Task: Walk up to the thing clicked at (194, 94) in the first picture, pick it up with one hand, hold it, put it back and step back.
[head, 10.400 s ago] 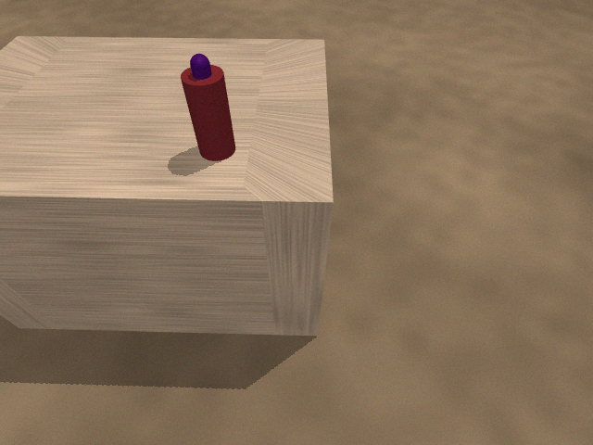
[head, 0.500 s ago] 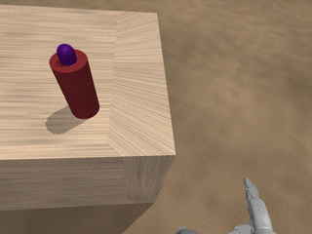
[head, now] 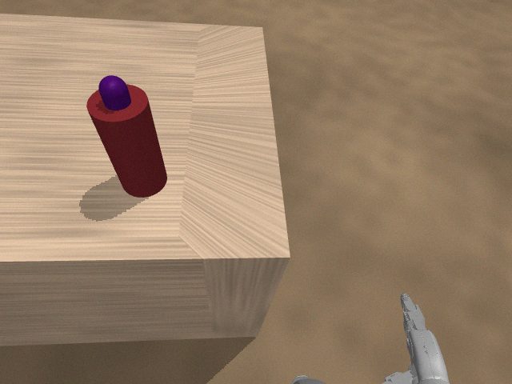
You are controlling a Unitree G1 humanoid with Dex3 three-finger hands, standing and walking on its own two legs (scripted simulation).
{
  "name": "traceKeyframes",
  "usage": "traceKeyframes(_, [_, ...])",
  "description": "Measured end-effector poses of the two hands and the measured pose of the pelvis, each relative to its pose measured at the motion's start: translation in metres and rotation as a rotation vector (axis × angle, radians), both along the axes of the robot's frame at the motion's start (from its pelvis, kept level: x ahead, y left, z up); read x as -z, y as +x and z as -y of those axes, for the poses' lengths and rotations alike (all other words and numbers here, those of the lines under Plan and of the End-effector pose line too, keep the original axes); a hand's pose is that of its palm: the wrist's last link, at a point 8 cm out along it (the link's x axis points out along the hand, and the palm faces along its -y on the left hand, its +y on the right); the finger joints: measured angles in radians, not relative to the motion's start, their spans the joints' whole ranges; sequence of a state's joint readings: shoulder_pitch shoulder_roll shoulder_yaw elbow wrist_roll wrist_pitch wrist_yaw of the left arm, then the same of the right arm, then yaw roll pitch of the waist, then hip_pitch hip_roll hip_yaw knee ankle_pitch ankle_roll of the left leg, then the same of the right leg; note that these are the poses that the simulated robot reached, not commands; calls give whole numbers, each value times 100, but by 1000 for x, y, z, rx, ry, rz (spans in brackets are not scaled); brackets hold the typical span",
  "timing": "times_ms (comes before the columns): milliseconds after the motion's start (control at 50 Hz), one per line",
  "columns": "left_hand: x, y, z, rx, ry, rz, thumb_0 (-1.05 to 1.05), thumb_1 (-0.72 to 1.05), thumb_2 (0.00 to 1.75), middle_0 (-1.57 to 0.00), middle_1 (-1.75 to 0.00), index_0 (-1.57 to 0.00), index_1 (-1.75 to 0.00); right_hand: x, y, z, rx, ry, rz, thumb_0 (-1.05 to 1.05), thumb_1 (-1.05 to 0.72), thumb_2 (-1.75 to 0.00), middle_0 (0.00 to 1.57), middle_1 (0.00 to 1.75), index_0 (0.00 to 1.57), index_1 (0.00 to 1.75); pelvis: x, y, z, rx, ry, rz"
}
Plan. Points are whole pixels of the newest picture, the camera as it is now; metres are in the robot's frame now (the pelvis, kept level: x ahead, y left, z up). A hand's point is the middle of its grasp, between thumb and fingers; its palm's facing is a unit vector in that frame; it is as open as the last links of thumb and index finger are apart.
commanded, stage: go down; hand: left
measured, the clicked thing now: (130, 138) +0.50 +0.20 +0.07
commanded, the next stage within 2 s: approach in 0.06 s
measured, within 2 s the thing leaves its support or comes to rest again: neither
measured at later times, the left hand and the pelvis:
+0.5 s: hand (1, 175) +0.40 +0.34 +0.11, palm faces +0.10 -0.99 +0.03, open 17.4 cm; pelvis -0.01 +0.00 -0.01, yaw +0 degrees
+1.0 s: hand (113, 172) +0.46 +0.23 +0.03, palm faces +0.11 -0.99 +0.04, open 17.5 cm; pelvis -0.03 +0.00 -0.04, yaw -2 degrees
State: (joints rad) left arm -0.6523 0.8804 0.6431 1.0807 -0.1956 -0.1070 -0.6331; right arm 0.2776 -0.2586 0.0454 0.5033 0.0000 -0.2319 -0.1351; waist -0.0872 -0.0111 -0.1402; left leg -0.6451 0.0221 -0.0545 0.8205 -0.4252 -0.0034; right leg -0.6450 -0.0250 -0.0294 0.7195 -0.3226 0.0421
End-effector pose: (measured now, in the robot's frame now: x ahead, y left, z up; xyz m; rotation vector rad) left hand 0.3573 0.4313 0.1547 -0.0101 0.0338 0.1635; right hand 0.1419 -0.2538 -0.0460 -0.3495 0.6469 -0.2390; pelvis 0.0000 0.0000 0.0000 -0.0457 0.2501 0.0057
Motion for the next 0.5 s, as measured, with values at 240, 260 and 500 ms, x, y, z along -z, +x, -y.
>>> traceKeyframes(240, [6,-3,1,-2,4,7,-1,-56,4,-5,-4,-4,-4,0,-5,0,-2,-6,2,-1,53,-5,6,5,5,5,2,-4,0,0,1,0])
traceKeyframes(260, [5,-3,1,0,6,6,-1,-56,4,-5,-4,-4,-4,0,-5,0,-2,-6,2,-1,53,-5,6,5,5,5,2,-4,0,0,0,0])
traceKeyframes(500, [48,15,37,62,-27,-39,-1,-52,4,-6,-4,-5,-5,1,0,-7,-31,9,26,-2,54,-5,5,5,5,5,9,-8,-1,0,1,-21])
